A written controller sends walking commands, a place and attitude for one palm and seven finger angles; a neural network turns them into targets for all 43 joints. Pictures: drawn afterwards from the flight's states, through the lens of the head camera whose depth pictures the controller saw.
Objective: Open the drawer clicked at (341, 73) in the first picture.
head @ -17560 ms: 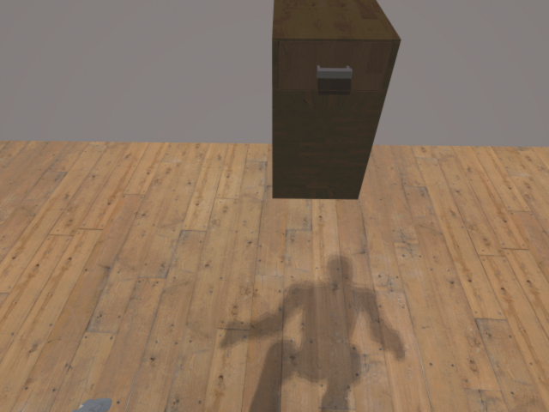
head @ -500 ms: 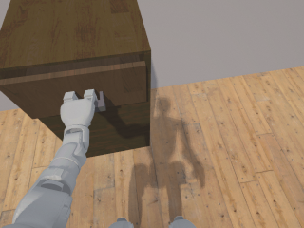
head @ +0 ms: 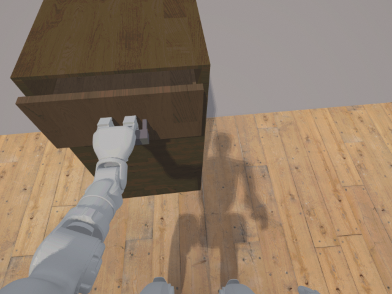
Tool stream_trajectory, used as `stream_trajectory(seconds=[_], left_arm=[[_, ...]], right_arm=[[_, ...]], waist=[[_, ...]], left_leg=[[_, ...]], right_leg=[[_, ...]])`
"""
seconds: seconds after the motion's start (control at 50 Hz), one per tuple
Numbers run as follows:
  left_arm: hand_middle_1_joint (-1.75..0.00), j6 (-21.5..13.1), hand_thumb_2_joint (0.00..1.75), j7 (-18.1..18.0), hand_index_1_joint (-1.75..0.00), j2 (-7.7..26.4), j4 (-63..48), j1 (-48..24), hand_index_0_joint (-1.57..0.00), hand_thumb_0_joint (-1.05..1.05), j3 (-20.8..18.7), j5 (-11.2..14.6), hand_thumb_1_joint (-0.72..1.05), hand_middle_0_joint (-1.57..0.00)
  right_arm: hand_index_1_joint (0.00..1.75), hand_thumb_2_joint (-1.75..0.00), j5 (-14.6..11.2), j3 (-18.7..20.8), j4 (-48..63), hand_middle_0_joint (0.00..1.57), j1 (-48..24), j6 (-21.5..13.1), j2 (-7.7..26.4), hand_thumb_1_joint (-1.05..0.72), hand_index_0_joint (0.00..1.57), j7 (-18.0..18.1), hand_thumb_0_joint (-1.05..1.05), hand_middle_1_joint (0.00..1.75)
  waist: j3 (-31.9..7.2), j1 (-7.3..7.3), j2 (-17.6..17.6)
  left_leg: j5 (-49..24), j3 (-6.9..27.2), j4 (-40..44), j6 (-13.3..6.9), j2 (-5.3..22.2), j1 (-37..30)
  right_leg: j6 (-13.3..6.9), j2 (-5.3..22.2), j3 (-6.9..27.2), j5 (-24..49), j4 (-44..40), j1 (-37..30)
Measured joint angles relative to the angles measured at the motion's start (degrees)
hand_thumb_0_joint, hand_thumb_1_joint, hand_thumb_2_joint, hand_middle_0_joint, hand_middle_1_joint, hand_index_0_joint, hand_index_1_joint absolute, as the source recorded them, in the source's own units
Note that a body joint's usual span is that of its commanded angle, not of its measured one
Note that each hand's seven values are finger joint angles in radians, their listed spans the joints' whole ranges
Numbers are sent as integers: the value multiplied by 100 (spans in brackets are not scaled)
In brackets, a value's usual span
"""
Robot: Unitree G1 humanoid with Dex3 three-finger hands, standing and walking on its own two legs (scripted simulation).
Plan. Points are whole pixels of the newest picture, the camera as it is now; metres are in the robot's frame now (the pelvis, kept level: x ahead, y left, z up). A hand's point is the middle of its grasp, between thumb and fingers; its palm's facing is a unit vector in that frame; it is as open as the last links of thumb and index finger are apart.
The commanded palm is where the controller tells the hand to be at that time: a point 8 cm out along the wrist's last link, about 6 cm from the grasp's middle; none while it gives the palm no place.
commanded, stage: pull the drawer open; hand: left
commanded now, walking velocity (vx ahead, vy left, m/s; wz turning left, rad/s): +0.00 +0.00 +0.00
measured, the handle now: (122, 131) +0.48 +0.18 -0.01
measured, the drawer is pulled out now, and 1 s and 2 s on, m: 0.07 0.11 0.18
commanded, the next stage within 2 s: none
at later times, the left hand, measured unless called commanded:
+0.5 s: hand (121, 158) +0.42 +0.17 -0.03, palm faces -0.05 -0.04 -1.00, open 6.0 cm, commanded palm +0.36 +0.16 +0.02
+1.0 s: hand (121, 168) +0.39 +0.17 -0.03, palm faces -0.05 -0.02 -1.00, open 5.9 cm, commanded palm +0.36 +0.16 +0.02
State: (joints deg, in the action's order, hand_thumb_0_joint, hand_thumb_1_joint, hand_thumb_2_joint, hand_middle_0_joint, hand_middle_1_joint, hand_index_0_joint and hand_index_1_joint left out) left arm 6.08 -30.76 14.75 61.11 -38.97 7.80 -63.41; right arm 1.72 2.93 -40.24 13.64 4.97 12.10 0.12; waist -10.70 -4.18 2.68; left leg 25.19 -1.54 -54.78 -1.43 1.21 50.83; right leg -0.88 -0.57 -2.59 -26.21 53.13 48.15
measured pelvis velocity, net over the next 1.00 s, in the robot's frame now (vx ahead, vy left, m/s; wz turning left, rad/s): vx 0.00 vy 0.00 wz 0.01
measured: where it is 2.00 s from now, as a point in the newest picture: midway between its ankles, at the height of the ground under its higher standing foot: outside the picture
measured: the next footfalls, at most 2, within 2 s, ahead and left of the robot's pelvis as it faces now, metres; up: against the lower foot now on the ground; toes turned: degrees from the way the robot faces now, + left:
none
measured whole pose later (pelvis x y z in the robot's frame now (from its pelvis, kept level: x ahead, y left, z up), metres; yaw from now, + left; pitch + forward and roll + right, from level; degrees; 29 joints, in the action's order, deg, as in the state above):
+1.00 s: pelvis +0.00 +0.00 +0.01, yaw +1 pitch +19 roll -1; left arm 7.7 -30.7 11.3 53.8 -30.4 11.0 -63.7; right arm 1.5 3.2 -39.2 9.9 5.3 11.2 0.2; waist -10.9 -1.0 2.4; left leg 25.1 -1.3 -53.2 -1.1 0.8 46.7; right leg -1.2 -0.3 -2.7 -26.6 52.2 44.2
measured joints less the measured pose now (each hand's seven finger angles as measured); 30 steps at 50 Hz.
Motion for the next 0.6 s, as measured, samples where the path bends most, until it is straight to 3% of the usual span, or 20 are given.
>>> stream_trajectory(seconds=[0.36, 0.46, 0.6], left_arm=[[-135, -58, 82, 3, -135, 327, 174, -150, -36, -1, -207, 154, 66, -35], [-135, 1, 79, 45, -135, 236, -266, 265, -35, 0, -154, 250, 68, -32], [-135, 116, 76, -30, -135, -76, -1400, 1423, -36, 1, 36, 235, 69, -28]], right_arm=[[30, -90, -26, 106, -381, 20, 698, -158, 141, -91, 21, -71, 1, 30], [30, -90, -57, 147, -273, 20, 669, -145, 127, -91, 20, -125, 1, 30], [30, -90, -77, 157, -99, 20, 412, -56, 72, -91, 20, -219, 1, 30]], waist=[[57, -209, 67], [42, -111, 65], [-53, 104, 59]], left_leg=[[-136, -89, -55, 6, 82, 248], [-130, -180, 104, -10, 100, 36], [-37, -247, 338, -29, 87, -429]], right_leg=[[-24, -75, 92, 169, 84, 313], [-2, -97, 186, 199, -71, 139], [35, -95, 259, 136, -320, -312]])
